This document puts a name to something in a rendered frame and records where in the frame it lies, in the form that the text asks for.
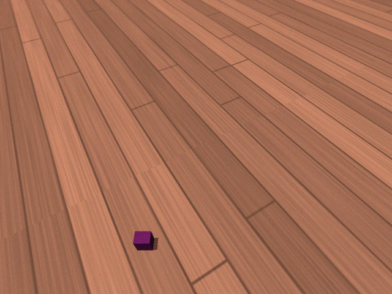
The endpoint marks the carton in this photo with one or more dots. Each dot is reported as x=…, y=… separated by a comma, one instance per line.
x=143, y=241

